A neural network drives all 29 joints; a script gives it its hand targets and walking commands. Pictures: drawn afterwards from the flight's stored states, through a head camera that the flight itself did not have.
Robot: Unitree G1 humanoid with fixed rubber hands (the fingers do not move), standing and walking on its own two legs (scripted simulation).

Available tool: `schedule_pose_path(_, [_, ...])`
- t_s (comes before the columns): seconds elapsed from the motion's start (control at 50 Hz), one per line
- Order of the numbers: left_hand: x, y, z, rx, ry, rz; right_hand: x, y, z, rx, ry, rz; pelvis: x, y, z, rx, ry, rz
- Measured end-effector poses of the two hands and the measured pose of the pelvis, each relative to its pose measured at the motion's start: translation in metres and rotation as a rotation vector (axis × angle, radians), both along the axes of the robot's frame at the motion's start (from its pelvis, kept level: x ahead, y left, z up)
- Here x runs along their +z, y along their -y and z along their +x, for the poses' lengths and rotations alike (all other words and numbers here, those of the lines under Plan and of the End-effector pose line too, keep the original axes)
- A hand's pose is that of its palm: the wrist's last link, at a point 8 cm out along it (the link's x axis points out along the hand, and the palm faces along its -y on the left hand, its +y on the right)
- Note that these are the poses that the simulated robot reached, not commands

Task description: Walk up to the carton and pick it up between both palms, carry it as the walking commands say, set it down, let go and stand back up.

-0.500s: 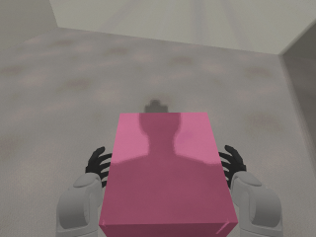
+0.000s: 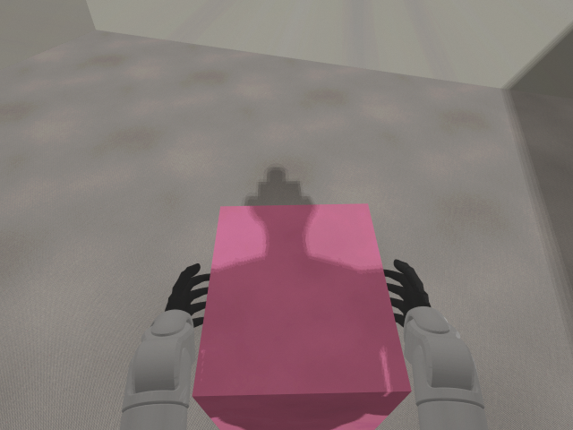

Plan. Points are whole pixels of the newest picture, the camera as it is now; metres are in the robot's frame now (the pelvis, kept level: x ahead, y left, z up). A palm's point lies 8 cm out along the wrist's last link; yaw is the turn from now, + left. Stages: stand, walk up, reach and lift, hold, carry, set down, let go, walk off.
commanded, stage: hold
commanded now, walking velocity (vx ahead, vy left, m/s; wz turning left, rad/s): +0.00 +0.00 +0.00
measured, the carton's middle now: (296, 322) +0.32 +0.01 -0.04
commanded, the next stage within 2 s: set down in 0.02 s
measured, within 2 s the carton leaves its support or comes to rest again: neither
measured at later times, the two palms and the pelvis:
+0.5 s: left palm (188, 315) +0.30 +0.18 +0.00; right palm (401, 311) +0.32 -0.15 +0.01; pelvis +0.01 +0.00 +0.00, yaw +2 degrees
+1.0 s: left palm (196, 328) +0.33 +0.18 -0.09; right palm (380, 323) +0.35 -0.14 -0.09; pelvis -0.03 +0.01 -0.04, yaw +0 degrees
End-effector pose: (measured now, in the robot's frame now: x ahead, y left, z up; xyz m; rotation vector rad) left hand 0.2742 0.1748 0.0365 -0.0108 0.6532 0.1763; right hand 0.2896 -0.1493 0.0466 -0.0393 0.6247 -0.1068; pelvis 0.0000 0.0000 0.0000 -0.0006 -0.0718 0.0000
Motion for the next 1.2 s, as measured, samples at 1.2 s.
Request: schedule_pose_path(1.2, [-0.163,-0.009,0.064,0.035,-0.063,-0.019,-0.171,-0.01,0.072,0.027,-0.072,0.035,-0.074,-0.005,-0.039,0.005,-0.525,0.001])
